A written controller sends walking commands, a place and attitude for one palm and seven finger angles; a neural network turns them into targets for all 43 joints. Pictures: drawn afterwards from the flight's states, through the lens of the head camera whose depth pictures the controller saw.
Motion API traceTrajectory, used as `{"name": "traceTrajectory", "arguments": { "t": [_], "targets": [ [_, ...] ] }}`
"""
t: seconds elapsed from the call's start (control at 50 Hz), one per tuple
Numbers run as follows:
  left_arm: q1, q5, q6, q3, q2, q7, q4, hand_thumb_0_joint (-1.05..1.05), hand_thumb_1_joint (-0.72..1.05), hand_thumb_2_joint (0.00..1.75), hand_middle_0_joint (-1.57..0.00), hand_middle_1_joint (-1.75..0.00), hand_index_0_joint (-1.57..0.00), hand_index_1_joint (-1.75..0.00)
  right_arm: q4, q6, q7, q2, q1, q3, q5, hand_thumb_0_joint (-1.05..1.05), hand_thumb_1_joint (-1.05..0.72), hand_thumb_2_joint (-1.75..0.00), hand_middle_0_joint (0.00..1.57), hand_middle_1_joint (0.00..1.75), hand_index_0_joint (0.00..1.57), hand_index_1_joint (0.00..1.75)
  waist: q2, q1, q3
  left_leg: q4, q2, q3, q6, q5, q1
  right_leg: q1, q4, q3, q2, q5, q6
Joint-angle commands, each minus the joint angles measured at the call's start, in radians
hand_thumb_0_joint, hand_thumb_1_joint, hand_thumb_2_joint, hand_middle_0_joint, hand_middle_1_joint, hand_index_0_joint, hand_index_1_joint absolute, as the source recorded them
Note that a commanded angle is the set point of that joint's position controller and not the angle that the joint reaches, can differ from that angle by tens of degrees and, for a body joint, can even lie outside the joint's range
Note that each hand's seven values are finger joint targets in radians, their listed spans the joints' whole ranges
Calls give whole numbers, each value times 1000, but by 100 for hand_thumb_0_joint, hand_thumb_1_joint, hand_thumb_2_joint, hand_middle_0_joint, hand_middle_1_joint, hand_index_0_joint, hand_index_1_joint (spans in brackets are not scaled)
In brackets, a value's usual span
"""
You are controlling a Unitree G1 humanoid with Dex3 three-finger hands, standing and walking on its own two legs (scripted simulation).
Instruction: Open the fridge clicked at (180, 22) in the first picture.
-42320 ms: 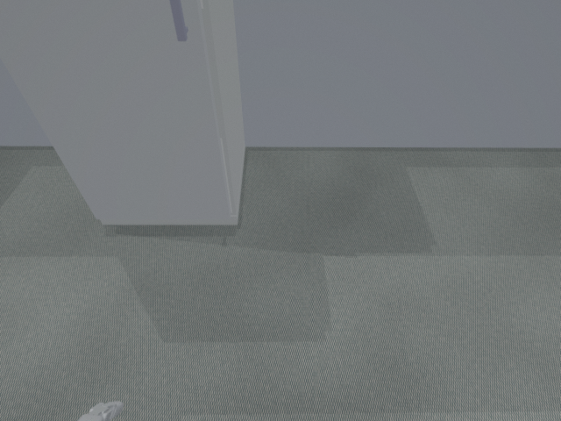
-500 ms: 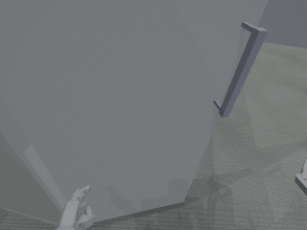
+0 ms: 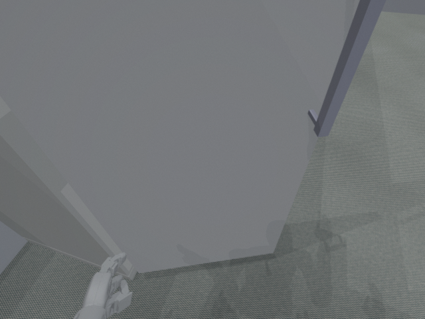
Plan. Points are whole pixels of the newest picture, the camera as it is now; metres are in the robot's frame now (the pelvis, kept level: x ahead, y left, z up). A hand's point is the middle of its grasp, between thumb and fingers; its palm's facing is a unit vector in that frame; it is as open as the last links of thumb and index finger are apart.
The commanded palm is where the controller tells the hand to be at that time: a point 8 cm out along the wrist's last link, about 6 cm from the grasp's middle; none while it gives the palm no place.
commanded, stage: step back with the hand held close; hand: right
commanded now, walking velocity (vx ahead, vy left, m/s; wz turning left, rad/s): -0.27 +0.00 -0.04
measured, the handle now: (336, 69) +0.46 -0.19 +0.24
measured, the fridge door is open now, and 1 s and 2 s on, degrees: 64 64 64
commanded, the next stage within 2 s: stop stepping back and stand still in 0.74 s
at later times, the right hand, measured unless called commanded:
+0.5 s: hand out of the picture +0.12 -0.29 +0.17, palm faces +0.47 +0.80 -0.38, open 7.4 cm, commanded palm +0.04 -0.32 +0.18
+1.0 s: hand out of the picture -0.01 -0.29 +0.16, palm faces +0.44 +0.82 -0.37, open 7.4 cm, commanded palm -0.07 -0.33 +0.18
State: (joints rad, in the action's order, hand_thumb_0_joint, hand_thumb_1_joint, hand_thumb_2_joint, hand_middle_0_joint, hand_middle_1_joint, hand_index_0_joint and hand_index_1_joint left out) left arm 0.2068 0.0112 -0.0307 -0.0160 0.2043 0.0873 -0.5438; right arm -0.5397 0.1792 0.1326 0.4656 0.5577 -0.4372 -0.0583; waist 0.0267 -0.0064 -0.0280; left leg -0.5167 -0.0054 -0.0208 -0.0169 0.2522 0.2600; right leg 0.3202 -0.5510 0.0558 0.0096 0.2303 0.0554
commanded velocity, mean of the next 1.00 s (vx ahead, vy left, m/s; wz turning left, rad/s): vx -0.23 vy -0.01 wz -0.01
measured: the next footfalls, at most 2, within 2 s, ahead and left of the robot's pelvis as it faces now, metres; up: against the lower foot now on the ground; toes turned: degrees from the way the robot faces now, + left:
right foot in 0.42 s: +0.01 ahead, -0.11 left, +0.00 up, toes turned -3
left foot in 0.72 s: -0.16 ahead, +0.06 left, +0.00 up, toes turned -2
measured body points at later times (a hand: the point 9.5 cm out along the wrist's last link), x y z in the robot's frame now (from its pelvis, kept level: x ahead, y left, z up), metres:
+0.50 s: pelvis -0.08 -0.02 -0.01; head -0.06 -0.06 +0.44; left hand +0.08 +0.22 -0.07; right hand +0.09 -0.33 +0.19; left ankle -0.02 +0.12 -0.71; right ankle -0.03 -0.11 -0.73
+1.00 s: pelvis -0.21 -0.02 +0.00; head -0.21 -0.06 +0.45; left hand -0.04 +0.23 -0.06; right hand -0.04 -0.33 +0.17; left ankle -0.16 +0.11 -0.73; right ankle -0.21 -0.14 -0.74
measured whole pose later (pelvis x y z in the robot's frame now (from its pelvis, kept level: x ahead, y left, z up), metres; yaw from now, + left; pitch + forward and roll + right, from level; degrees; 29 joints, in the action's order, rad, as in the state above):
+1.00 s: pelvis -0.21 -0.02 +0.00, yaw -2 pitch +1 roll +1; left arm 0.24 -0.01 -0.08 0.00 0.23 0.10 -0.59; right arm -0.51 0.18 0.17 0.40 0.54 -0.38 -0.04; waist 0.06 0.01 0.05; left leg -0.53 -0.02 -0.03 -0.02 0.21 0.33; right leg 0.27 -0.55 0.00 -0.02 0.33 0.02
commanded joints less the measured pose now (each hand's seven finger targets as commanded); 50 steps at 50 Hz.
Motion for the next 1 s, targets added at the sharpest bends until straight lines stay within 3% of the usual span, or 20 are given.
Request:
{"name": "traceTrajectory", "arguments": {
  "t": [0.0,0.16,0.2,0.24,0.26,0.3,0.36,0.38,0.4,0.42,0.44,0.48,0.56,0.68,0.72,0.76,0.82,0.94,0.96,0.98],
  "targets": [
    [-83,3,-72,50,147,14,151,0,90,90,-20,-30,-20,-30,-144,67,22,114,-34,-113,0,0,-90,-90,20,30,20,30,-186,-17,139,-69,-27,34,11,-101,-138,110,210,-215,-206,-18,34],
    [-74,2,-110,57,164,15,148,0,90,90,-20,-30,-20,-30,-161,82,20,108,-187,-94,42,0,-90,-90,20,30,20,30,-121,-12,59,-75,-20,69,14,51,-204,369,235,-236,-188,480,60],
    [-69,-2,-110,55,145,11,145,0,90,90,-20,-30,-20,-30,-157,85,23,104,-197,-79,41,0,-90,-90,20,30,20,30,-16,-7,34,65,-79,159,51,222,-58,307,114,-184,-114,471,32],
    [-51,-7,-106,52,128,1,107,0,90,90,-20,-30,-20,-30,-169,89,33,124,-193,-78,31,0,-90,-90,20,30,20,30,129,3,27,275,-247,343,150,411,213,104,-214,-111,-23,310,-27],
    [-45,-11,-102,51,126,-6,79,0,90,90,-20,-30,-20,-30,-187,90,41,137,-196,-82,24,0,-90,-90,20,30,20,30,154,5,64,318,-333,398,197,336,263,24,-382,-78,-2,232,-43],
    [-60,-10,-99,40,106,-16,73,0,90,90,-20,-30,-20,-30,-197,84,50,129,-190,-73,21,0,-90,-90,20,30,20,30,177,9,124,245,-367,322,205,61,177,26,-436,-99,-24,207,-38],
    [-87,-11,-97,30,111,-1,90,0,90,90,-20,-30,-20,-30,-224,84,59,155,-158,-106,16,0,-90,-90,20,30,20,30,-14,17,69,79,-235,143,102,-29,143,-23,13,-75,-33,113,-33],
    [-87,-8,-102,35,130,6,99,0,90,90,-20,-30,-20,-30,-243,92,61,149,-128,-116,13,0,-90,-90,20,30,20,30,-161,13,58,-72,-131,80,58,-44,113,13,205,-170,-95,79,-6],
    [-98,-12,-109,45,157,8,125,0,90,90,-20,-30,-20,-30,-289,109,61,137,-132,-113,20,0,-90,-90,20,30,20,30,-412,4,73,-290,-13,11,10,11,76,102,276,-376,-255,-45,59],
    [-85,-23,-123,51,123,7,116,0,90,90,-20,-30,-20,-30,-286,120,63,160,-133,-143,21,0,-90,-90,20,30,20,30,-400,3,96,-426,18,39,12,203,125,77,251,-411,-325,-264,105],
    [-68,-18,-137,62,119,-1,88,0,90,90,-20,-30,-20,-30,-255,136,54,160,-107,-156,12,0,-90,-90,20,30,20,30,-307,-3,138,-490,26,62,16,257,139,22,232,-346,-328,-306,116],
    [-45,-31,-152,78,126,-13,83,0,90,90,-20,-30,-20,-30,-276,135,44,157,-56,-179,-2,0,-90,-90,20,30,20,30,-233,3,171,-474,32,69,7,271,164,-40,189,-375,-326,-405,126],
    [-40,-12,-154,83,133,-38,72,0,90,90,-20,-30,-20,-30,-265,112,31,101,-9,-119,-2,0,-90,-90,20,30,20,30,-243,-9,221,-171,32,12,-1,150,108,-200,123,-243,-272,-552,69],
    [-95,-17,-133,66,145,-17,79,0,90,90,-20,-30,-20,-30,-161,87,14,119,-69,-101,0,0,-90,-90,20,30,20,30,-180,-13,147,127,28,-10,6,-30,-157,78,215,-231,-221,49,25],
    [-98,-14,-111,64,126,-14,92,0,90,90,-20,-30,-20,-30,-146,94,11,157,-93,-115,-3,0,-90,-90,20,30,20,30,7,-5,113,206,-100,116,71,-37,-58,101,84,-119,-112,225,-38],
    [-105,6,-99,81,113,-9,80,0,90,90,-20,-30,-20,-30,-134,87,19,168,-94,-94,-19,0,-90,-90,20,30,20,30,272,-25,141,325,-341,344,175,-52,171,14,-369,-52,18,216,-88],
    [-131,-13,-75,44,62,-7,88,0,90,90,-20,-30,-20,-30,-142,61,28,140,-60,-83,6,0,-90,-90,20,30,20,30,147,-8,142,192,-324,209,196,-421,50,170,-519,-89,-14,215,-83],
    [-46,-13,-106,51,117,25,89,0,90,90,-20,-30,-20,-30,-177,70,67,122,-115,-78,22,0,-90,-90,20,30,20,30,-14,21,142,134,-169,139,85,106,70,-147,152,-27,-14,91,-22],
    [-37,-12,-127,61,135,33,95,0,90,90,-20,-30,-20,-30,-198,79,69,130,-120,-75,16,0,-90,-90,20,30,20,30,-86,18,137,41,-106,102,60,79,35,-153,263,-85,-71,74,-5],
    [-42,-10,-139,65,159,30,106,0,90,90,-20,-30,-20,-30,-245,92,69,128,-153,-72,17,0,-90,-90,20,30,20,30,-266,9,130,-107,-18,38,24,77,71,-153,308,-260,-187,24,37]
  ]
}}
